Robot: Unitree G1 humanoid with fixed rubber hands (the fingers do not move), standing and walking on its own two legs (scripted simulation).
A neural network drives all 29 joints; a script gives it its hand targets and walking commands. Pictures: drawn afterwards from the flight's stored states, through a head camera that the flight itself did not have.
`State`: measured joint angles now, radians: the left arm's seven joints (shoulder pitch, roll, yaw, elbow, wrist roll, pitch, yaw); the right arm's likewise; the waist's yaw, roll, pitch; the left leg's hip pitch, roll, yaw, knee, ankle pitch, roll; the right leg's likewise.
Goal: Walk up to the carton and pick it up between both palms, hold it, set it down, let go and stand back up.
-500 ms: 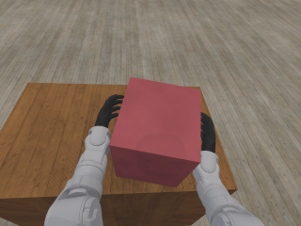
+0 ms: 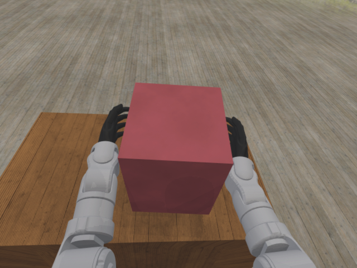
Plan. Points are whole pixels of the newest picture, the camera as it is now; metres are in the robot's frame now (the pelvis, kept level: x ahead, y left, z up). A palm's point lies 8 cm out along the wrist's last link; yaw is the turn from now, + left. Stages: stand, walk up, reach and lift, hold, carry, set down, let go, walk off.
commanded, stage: reach and lift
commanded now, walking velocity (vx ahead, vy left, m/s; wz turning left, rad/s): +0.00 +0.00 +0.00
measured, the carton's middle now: (174, 152) +0.39 -0.02 +0.07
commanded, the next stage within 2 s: hold in 1.68 s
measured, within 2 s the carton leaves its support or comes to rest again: neither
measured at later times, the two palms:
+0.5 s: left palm (111, 140) +0.35 +0.12 +0.16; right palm (249, 154) +0.33 -0.17 +0.13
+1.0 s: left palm (100, 128) +0.35 +0.14 +0.19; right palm (249, 132) +0.34 -0.15 +0.19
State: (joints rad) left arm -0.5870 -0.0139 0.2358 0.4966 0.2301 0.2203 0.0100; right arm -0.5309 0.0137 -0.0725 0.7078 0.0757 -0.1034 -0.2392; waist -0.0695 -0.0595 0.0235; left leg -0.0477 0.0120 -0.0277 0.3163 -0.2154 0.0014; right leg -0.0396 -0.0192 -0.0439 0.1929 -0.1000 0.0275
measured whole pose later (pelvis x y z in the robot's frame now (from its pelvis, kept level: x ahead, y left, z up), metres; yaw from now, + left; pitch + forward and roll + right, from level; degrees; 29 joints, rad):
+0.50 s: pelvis -0.04 -0.01 +0.00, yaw +0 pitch -5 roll -1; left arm -0.61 -0.08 0.26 0.14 0.29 0.57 0.01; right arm -0.56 0.00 -0.09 0.47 0.07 0.15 -0.18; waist -0.07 -0.05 0.10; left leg -0.08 0.02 -0.03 0.36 -0.19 -0.01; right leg -0.09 -0.01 -0.04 0.27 -0.09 0.01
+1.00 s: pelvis -0.03 +0.00 +0.00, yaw +0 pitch -8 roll -1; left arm -0.69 -0.05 0.33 0.21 0.32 0.71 0.00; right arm -0.75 -0.04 -0.05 0.61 0.18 0.32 -0.20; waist -0.11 -0.05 0.05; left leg -0.02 0.01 -0.03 0.39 -0.22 0.00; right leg -0.02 -0.02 -0.05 0.28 -0.12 0.02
